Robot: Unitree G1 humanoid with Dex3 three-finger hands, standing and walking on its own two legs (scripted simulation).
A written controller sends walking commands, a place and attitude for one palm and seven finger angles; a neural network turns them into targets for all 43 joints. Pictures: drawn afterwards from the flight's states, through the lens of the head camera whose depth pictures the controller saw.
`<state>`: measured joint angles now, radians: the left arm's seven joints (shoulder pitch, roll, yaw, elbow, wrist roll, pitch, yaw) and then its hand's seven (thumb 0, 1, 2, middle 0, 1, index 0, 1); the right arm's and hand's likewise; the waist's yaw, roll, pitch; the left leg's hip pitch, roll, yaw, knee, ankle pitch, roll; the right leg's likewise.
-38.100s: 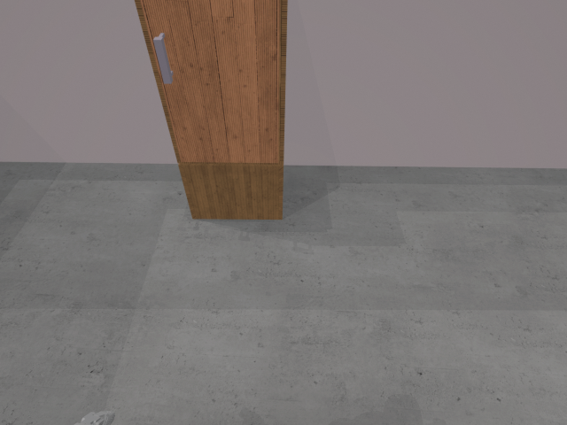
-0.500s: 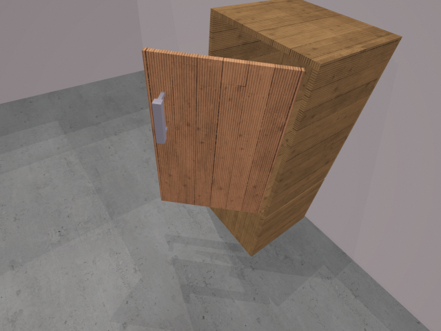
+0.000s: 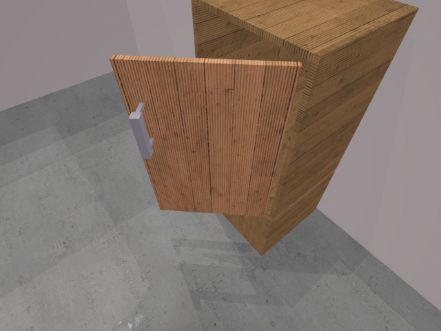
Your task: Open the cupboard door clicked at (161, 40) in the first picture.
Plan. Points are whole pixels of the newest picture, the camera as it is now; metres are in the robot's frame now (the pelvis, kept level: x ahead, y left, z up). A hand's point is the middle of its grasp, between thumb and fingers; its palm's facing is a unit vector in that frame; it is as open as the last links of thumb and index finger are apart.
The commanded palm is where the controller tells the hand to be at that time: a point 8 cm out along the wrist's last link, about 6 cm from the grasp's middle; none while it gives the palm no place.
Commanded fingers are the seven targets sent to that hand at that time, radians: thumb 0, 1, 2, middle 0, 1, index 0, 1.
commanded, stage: come to a stop and stand still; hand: left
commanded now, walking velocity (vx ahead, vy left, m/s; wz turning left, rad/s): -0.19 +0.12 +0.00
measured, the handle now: (144, 131) +0.55 +0.20 +0.03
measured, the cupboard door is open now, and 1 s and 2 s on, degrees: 47 47 47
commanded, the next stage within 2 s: look again from close up in 0.74 s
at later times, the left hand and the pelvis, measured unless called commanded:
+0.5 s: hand out of the picture -0.05 +0.21 -0.17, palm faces +0.03 -0.99 -0.17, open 7.4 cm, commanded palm none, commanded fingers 0.00 0.90 0.90 -0.20 -0.30 -0.20 -0.30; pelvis -0.03 +0.04 +0.01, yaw -2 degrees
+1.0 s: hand out of the picture -0.01 +0.20 -0.17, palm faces -0.01 -0.98 -0.21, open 7.4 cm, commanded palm none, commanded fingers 0.00 0.90 0.90 -0.20 -0.30 -0.20 -0.30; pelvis -0.03 +0.03 +0.00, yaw -1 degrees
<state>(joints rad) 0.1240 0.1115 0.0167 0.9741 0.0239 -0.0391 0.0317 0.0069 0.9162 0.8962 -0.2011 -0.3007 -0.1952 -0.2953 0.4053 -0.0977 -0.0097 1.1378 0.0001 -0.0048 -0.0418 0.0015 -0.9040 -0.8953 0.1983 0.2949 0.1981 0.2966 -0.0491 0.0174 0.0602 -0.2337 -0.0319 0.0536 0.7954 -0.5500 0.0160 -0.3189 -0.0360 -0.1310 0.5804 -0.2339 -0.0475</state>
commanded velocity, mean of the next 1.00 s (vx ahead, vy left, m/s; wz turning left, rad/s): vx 0.01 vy -0.03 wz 0.00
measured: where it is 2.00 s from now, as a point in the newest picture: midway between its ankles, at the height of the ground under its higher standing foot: outside the picture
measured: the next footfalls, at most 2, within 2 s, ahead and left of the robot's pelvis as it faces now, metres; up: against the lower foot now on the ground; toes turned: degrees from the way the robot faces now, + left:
left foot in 0.20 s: +0.04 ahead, +0.14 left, +0.00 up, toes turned +2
right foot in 0.50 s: -0.03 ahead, -0.08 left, +0.00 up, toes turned -3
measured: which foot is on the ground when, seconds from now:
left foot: up 0.00-0.18, down 0.20-1.00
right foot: down 0.00-0.22, up 0.24-0.48, down 0.50-1.00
